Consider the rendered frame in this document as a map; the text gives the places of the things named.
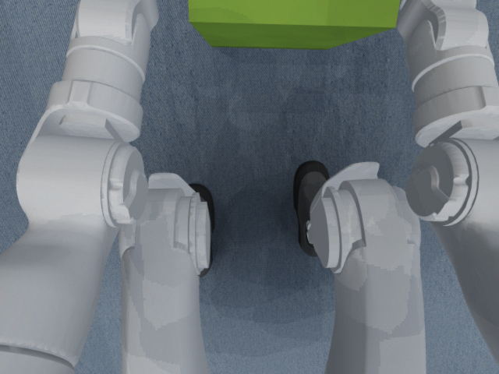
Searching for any robot left upper arm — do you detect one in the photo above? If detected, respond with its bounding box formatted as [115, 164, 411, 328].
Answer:
[0, 134, 148, 374]

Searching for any robot right upper arm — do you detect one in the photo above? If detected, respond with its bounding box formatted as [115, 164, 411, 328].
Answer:
[405, 138, 499, 366]

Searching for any robot right forearm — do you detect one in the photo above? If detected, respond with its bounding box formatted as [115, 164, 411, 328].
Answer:
[396, 0, 499, 148]

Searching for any robot right shin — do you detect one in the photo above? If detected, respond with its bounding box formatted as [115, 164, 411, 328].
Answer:
[306, 162, 421, 258]

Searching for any carton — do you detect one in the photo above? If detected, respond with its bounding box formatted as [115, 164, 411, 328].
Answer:
[188, 0, 400, 50]

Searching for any right robot thigh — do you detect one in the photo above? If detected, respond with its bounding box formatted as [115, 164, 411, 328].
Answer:
[314, 178, 426, 374]

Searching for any robot left forearm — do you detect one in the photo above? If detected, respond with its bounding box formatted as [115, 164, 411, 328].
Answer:
[16, 0, 159, 209]

